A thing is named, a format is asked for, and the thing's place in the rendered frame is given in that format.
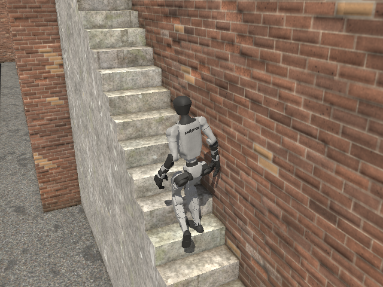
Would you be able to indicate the robot left hand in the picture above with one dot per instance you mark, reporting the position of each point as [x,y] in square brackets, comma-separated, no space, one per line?
[159,181]

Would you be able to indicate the right robot upper arm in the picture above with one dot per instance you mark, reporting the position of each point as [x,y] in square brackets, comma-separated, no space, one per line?
[207,130]

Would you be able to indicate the left robot foot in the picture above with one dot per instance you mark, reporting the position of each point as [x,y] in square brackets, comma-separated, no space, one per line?
[186,239]

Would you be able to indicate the left robot forearm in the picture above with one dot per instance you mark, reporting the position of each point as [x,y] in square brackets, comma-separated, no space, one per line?
[166,166]

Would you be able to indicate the left robot upper arm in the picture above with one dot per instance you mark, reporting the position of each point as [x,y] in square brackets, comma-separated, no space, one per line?
[171,134]

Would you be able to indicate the robot right hand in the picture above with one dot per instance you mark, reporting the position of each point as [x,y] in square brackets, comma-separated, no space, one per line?
[214,164]

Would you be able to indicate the right robot forearm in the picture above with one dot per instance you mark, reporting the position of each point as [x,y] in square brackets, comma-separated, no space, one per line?
[214,151]

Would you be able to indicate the robot right shin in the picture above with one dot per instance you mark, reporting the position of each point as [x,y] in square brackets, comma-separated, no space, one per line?
[193,203]

